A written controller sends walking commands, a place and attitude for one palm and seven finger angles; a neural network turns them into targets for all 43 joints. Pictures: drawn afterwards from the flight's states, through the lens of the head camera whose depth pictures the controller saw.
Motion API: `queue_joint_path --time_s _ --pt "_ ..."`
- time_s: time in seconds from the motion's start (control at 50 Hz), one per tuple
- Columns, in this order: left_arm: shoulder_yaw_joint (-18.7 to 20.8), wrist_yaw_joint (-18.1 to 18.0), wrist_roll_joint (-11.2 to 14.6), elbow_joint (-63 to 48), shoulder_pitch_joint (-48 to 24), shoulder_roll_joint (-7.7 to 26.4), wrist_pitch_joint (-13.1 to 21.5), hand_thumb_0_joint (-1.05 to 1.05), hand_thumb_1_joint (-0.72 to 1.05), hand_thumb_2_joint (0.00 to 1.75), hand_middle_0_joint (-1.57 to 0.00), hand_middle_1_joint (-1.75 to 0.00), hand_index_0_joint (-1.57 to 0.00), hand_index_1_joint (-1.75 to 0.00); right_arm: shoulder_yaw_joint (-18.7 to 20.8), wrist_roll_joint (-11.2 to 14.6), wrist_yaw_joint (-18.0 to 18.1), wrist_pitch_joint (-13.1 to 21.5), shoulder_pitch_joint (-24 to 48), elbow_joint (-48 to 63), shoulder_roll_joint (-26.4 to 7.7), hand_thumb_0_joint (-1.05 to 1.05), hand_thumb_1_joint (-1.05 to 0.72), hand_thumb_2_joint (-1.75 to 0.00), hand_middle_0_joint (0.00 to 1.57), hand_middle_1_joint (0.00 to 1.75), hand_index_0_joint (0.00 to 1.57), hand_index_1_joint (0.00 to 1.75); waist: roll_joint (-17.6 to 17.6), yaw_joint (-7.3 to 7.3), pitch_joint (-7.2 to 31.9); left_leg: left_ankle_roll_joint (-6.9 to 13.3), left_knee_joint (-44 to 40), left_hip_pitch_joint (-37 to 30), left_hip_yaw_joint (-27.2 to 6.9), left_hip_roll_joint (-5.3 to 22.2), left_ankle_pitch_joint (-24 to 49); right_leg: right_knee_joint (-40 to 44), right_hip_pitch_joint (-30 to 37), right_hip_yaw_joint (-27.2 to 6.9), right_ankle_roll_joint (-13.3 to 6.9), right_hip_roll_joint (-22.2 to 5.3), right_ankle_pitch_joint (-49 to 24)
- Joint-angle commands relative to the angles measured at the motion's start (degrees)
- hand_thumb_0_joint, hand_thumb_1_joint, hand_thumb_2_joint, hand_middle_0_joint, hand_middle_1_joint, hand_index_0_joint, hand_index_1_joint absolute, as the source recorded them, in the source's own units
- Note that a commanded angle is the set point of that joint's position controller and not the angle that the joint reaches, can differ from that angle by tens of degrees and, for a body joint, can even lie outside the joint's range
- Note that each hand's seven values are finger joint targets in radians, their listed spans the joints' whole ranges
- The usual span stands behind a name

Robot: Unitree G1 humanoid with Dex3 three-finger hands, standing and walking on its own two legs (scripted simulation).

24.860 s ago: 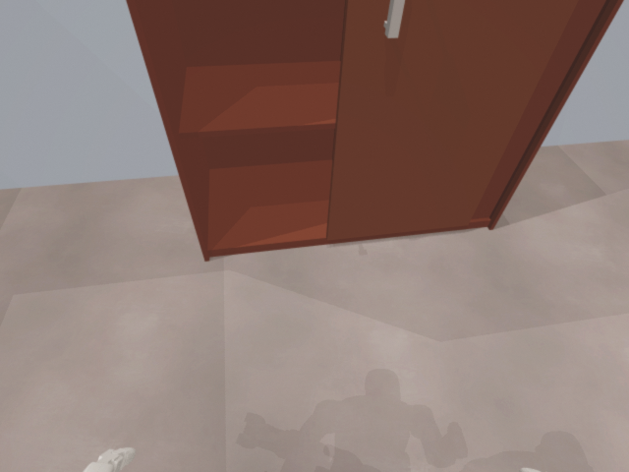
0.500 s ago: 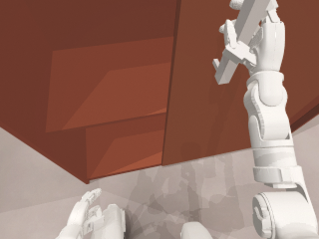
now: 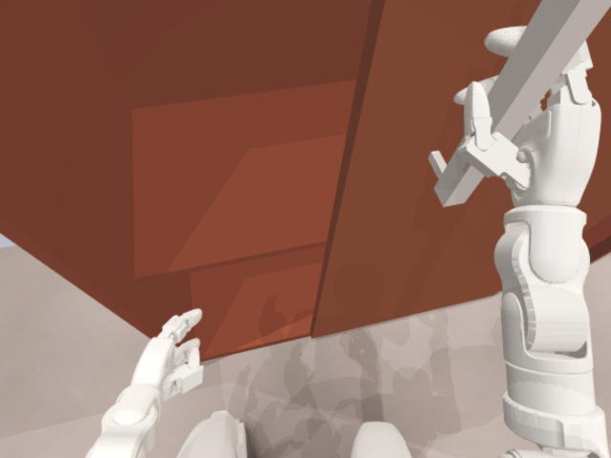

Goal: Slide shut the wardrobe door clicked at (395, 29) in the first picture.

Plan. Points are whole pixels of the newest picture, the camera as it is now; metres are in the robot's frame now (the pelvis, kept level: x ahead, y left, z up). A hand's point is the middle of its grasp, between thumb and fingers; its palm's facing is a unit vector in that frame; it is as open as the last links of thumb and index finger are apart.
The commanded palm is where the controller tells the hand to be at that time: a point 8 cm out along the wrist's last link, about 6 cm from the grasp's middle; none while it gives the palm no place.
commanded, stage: step sideways, sliding the door along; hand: right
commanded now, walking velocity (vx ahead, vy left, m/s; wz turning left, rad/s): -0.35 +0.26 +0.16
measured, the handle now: (487, 101) +0.38 -0.20 +0.23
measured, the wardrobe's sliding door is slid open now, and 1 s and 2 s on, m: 0.35 0.06 0.00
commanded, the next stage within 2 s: stop walking and hold the door there in 1.74 s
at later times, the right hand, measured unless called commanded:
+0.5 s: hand (285, 172) +0.32 -0.02 +0.22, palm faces +0.11 +0.99 -0.09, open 6.8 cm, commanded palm +0.29 -0.02 +0.22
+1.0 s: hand (127, 200) +0.31 +0.10 +0.23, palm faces +0.12 +0.99 -0.09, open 6.8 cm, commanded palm +0.27 +0.09 +0.24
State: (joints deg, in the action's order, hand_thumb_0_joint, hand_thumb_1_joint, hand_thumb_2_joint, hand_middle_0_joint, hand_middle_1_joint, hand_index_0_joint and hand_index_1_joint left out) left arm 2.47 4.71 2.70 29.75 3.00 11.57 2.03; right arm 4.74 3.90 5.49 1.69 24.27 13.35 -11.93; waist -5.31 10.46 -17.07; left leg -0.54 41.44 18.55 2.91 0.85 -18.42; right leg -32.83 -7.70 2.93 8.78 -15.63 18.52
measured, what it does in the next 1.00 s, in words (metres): steps to the left: left foot, then right foot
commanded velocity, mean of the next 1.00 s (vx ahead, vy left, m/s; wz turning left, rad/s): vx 0.03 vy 0.29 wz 0.08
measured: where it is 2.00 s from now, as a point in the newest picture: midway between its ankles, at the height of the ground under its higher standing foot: outside the picture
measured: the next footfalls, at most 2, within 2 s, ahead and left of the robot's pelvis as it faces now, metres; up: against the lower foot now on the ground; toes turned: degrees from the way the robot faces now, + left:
left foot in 0.04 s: +0.10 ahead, +0.15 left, +0.00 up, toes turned +3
right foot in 0.22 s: +0.04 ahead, -0.13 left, +0.00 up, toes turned -7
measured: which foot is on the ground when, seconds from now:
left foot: up 0.00-0.02, down 0.04-0.22, up 0.24-0.46, down 0.48-0.70, up 0.72-0.92, down 0.94-1.00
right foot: down 0.00-0.06, up 0.08-0.20, down 0.22-0.50, up 0.52-0.68, down 0.70-0.94, up 0.96-1.00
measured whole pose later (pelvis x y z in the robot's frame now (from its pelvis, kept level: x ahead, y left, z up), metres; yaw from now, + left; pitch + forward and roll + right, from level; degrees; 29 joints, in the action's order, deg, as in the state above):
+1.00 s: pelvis -0.08 +0.22 -0.01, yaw +5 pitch -4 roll +3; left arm 1.3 0.7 3.5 37.6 7.2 11.2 -1.8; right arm 6.9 4.0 7.5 1.3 25.8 -0.3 -12.3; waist -5.0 1.9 -7.6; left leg 1.6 36.5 14.5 5.9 -1.9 -18.1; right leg -47.9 -20.5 -2.9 1.7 -11.6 25.5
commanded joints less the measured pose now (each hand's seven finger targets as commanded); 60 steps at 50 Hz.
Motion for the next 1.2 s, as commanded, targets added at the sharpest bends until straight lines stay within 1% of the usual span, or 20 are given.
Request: queue_joint_path --time_s 0.0,0.04,0.06,0.12,0.16,0.2,0.36,0.44,0.52,0.64,0.68,0.7,0.8,0.9,0.96,1.0,1.08,1.1,1.14,1.18 --pt "1.57 -0.37 2.06 -8.55 -3.05 5.21 3.11 0.00 0.90 0.90 -0.20 -0.30 -0.20 -0.30 -13.46 -2.55 -4.58 10.68 21.37 23.60 -0.17 0.00 -0.90 -0.90 0.45 1.40 0.45 1.40 4.38 -11.24 31.93 0.41 -18.15 -17.59 0.79 1.05 38.33 -15.65 9.65 3.64 -10.58 0.95 -37.87" --pt "0.67 -1.94 1.36 -8.14 -5.00 3.24 3.64 0.00 0.90 0.90 -0.20 -0.30 -0.20 -0.30 -10.63 -2.04 -3.07 9.18 15.04 23.59 -4.21 0.00 -0.90 -0.90 0.45 1.40 0.45 1.40 19.55 -10.94 31.84 6.68 -14.89 -24.45 -16.61 14.89 75.15 -23.46 -9.26 1.89 -9.18 11.08 14.23" --pt "1.67 -2.29 1.34 -7.16 -2.73 3.67 3.57 0.00 0.90 0.90 -0.20 -0.30 -0.20 -0.30 -10.46 -0.83 -2.87 9.28 13.70 25.99 -3.64 0.00 -0.90 -0.90 0.45 1.40 0.45 1.40 26.17 -10.42 33.43 8.02 -14.03 -22.53 -18.84 16.30 72.87 -28.00 -9.88 -1.94 -6.94 12.18 18.85" --pt "0.06 -2.55 0.60 -4.45 -5.20 3.15 3.07 0.00 0.90 0.90 -0.20 -0.30 -0.20 -0.30 -13.96 0.36 -1.50 10.34 15.97 35.01 0.67 0.00 -0.90 -0.90 0.45 1.40 0.45 1.40 17.46 -12.33 34.18 8.86 -8.68 -21.78 -14.81 14.22 58.10 -6.12 -8.71 -3.47 -8.07 9.27 11.39" --pt "1.18 -2.70 -0.05 -4.31 -5.58 4.37 2.04 0.00 0.90 0.90 -0.20 -0.30 -0.20 -0.30 -15.64 0.39 -1.63 11.60 15.10 33.32 2.49 0.00 -0.90 -0.90 0.45 1.40 0.45 1.40 10.28 -13.30 35.38 3.50 0.22 -14.05 -6.40 7.93 43.91 12.57 7.43 -0.80 -8.39 4.78 -21.06" --pt "2.94 -1.10 -0.87 -7.06 -5.67 7.15 2.04 0.00 0.90 0.90 -0.20 -0.30 -0.20 -0.30 -17.59 -0.11 -3.18 12.53 12.25 31.22 5.74 0.00 -0.90 -0.90 0.45 1.40 0.45 1.40 -7.02 -10.78 36.27 -0.42 15.62 5.22 -4.84 0.91 -9.36 7.38 19.55 -17.51 -19.59 -15.88 -64.19" --pt "2.41 0.57 -0.33 -6.38 -4.95 6.50 0.71 0.00 0.90 0.90 -0.20 -0.30 -0.20 -0.30 -17.17 -2.65 -3.74 9.78 18.04 20.73 5.02 0.00 -0.90 -0.90 0.45 1.40 0.45 1.40 -13.80 -11.46 29.13 -0.30 5.30 3.49 -0.25 -0.16 -5.59 2.27 13.76 0.12 -14.41 -8.95 -45.53" --pt "2.25 -0.34 0.58 -5.81 -3.24 5.87 0.37 0.00 0.90 0.90 -0.20 -0.30 -0.20 -0.30 -13.43 -2.71 -3.59 10.10 16.95 19.33 1.50 0.00 -0.90 -0.90 0.45 1.40 0.45 1.40 -6.52 -11.80 31.26 -0.12 -15.09 -8.39 2.29 -0.66 12.38 -7.48 11.36 0.04 -11.27 -4.68 -36.79" --pt "1.93 -2.97 1.14 -4.87 -4.80 3.95 0.45 0.00 0.90 0.90 -0.20 -0.30 -0.20 -0.30 -9.65 -1.41 -1.06 7.83 12.36 20.00 -4.33 0.00 -0.90 -0.90 0.45 1.40 0.45 1.40 28.46 -10.71 32.74 10.47 -17.08 -21.42 -21.01 16.22 64.08 -29.88 -13.46 -2.34 -7.76 12.41 16.09" --pt "1.07 -4.43 -0.72 -1.20 -4.41 3.98 -1.91 0.00 0.90 0.90 -0.20 -0.30 -0.20 -0.30 -6.11 -0.73 0.27 10.31 15.62 21.70 -5.23 0.00 -0.90 -0.90 0.45 1.40 0.45 1.40 9.36 -13.22 36.35 4.85 -1.67 -14.63 -5.59 7.06 36.41 12.83 3.95 2.65 -8.73 9.55 -17.67" --pt "3.55 -4.05 -1.77 -2.61 -4.05 7.55 -1.33 0.00 0.90 0.90 -0.20 -0.30 -0.20 -0.30 -5.94 0.01 -1.01 10.35 14.01 18.50 -4.18 0.00 -0.90 -0.90 0.45 1.40 0.45 1.40 -9.74 -11.32 36.86 -0.23 11.32 9.01 -2.80 -0.85 -5.33 11.45 21.33 -19.87 -18.91 -13.50 -52.57" --pt "3.10 -3.02 -1.74 -2.31 -4.67 7.03 -1.57 0.00 0.90 0.90 -0.20 -0.30 -0.20 -0.30 -5.99 -0.73 -1.91 9.85 13.67 14.37 -3.30 0.00 -0.90 -0.90 0.45 1.40 0.45 1.40 -4.55 -10.93 37.97 -0.19 18.66 7.48 -6.68 -2.81 -11.58 10.80 17.58 -22.44 -22.29 -16.07 -44.75" --pt "1.80 -2.53 -1.09 -1.58 -4.23 6.35 -1.30 0.00 0.90 0.90 -0.20 -0.30 -0.20 -0.30 -6.76 -1.41 -2.28 9.49 20.49 10.37 -2.42 0.00 -0.90 -0.90 0.45 1.40 0.45 1.40 -12.78 -10.39 30.09 0.80 0.31 -0.72 -3.06 -0.02 -5.12 4.28 6.79 -3.78 -16.23 -8.54 -36.99" --pt "0.73 -3.55 1.47 -2.93 -2.40 4.86 -0.93 0.00 0.90 0.90 -0.20 -0.30 -0.20 -0.30 -8.72 -1.26 -2.97 7.95 25.49 6.54 -1.38 0.00 -0.90 -0.90 0.45 1.40 0.45 1.40 3.58 -11.24 32.63 0.75 -18.32 -13.70 -0.63 0.26 9.93 -9.73 -3.48 1.35 -11.16 3.64 -4.48" --pt "1.33 -5.14 0.96 -2.09 -3.78 5.05 0.04 0.00 0.90 0.90 -0.20 -0.30 -0.20 -0.30 -9.68 -0.87 -1.27 6.12 27.21 5.93 -2.04 0.00 -0.90 -0.90 0.45 1.40 0.45 1.40 27.36 -10.14 27.94 11.57 -28.92 -8.49 -26.31 13.61 5.16 -32.31 -16.21 -2.89 -9.26 14.83 13.84" --pt "0.76 -5.52 0.63 0.53 -2.12 4.58 0.09 0.00 0.90 0.90 -0.20 -0.30 -0.20 -0.30 -9.96 -0.68 -0.92 6.23 29.02 6.94 -0.30 0.00 -0.90 -0.90 0.45 1.40 0.45 1.40 18.76 -11.10 28.18 14.87 -22.60 -8.94 -22.55 13.03 15.10 -32.41 -15.88 -5.42 -9.90 13.38 9.29" --pt "0.50 -6.13 -0.28 1.10 -1.02 5.79 -1.05 0.00 0.90 0.90 -0.20 -0.30 -0.20 -0.30 -10.33 -1.17 -0.05 9.29 28.36 8.56 -0.61 0.00 -0.90 -0.90 0.45 1.40 0.45 1.40 0.32 -13.35 33.68 7.13 0.22 -8.01 -5.74 3.98 23.62 18.94 8.91 -1.59 -9.36 11.33 -18.85" --pt "1.89 -5.80 -0.74 -0.20 -1.89 7.35 -0.25 0.00 0.90 0.90 -0.20 -0.30 -0.20 -0.30 -10.87 -0.61 -0.39 9.76 27.44 8.11 0.07 0.00 -0.90 -0.90 0.45 1.40 0.45 1.40 -11.39 -12.29 33.46 3.47 8.04 9.39 -2.13 -0.67 7.10 17.42 23.31 -17.00 -12.29 -2.59 -38.59" --pt "1.12 -3.90 -0.30 -2.10 -2.65 5.94 -1.35 0.00 0.90 0.90 -0.20 -0.30 -0.20 -0.30 -11.61 0.41 -1.85 8.23 25.48 5.33 1.58 0.00 -0.90 -0.90 0.45 1.40 0.45 1.40 -5.11 -11.25 33.41 2.00 19.97 13.24 -8.27 -2.58 -6.50 12.14 21.41 -25.75 -19.82 -12.05 -43.87" --pt "0.46 -4.22 -1.43 -0.88 -3.54 4.94 -0.79 0.00 0.90 0.90 -0.20 -0.30 -0.20 -0.30 -10.60 0.10 -2.93 8.89 29.66 11.29 -0.58 0.00 -0.90 -0.90 0.45 1.40 0.45 1.40 -0.90 -11.30 30.65 1.22 20.14 16.29 -8.54 0.16 -5.31 9.59 20.21 -21.34 -20.66 -10.12 -47.18"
